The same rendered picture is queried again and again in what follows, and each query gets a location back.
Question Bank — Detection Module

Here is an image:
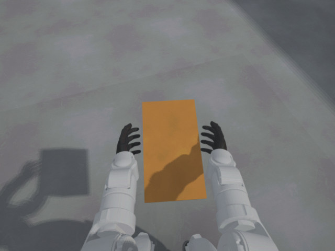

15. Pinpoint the left robot upper arm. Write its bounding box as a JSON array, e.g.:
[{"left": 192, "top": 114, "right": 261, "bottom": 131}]
[{"left": 81, "top": 233, "right": 138, "bottom": 251}]

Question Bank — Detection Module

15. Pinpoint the robot left hand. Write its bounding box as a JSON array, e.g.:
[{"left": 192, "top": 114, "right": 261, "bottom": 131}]
[{"left": 116, "top": 123, "right": 141, "bottom": 155}]

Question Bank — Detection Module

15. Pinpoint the robot right hand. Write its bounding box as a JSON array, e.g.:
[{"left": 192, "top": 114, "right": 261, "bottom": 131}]
[{"left": 200, "top": 121, "right": 227, "bottom": 154}]

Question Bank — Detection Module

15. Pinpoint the left robot thigh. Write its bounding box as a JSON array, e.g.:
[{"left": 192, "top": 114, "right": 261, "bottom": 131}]
[{"left": 134, "top": 236, "right": 155, "bottom": 251}]

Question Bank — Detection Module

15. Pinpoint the robot thigh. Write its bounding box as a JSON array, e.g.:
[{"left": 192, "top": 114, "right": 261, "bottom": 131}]
[
  {"left": 134, "top": 236, "right": 155, "bottom": 251},
  {"left": 185, "top": 238, "right": 217, "bottom": 251}
]

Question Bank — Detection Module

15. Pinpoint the robot left forearm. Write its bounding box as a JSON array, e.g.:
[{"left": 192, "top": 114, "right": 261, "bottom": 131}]
[{"left": 83, "top": 151, "right": 139, "bottom": 246}]

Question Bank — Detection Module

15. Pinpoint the carton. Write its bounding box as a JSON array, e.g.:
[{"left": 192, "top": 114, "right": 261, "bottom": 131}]
[{"left": 142, "top": 99, "right": 207, "bottom": 203}]

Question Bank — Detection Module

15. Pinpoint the robot right forearm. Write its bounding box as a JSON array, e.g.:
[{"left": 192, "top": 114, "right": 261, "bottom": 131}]
[{"left": 207, "top": 149, "right": 273, "bottom": 241}]

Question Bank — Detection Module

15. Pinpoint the right robot upper arm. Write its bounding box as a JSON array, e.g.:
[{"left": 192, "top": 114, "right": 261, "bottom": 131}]
[{"left": 217, "top": 229, "right": 278, "bottom": 251}]

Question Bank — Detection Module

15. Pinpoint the right robot thigh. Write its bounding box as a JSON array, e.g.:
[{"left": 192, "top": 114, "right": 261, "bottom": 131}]
[{"left": 185, "top": 238, "right": 217, "bottom": 251}]

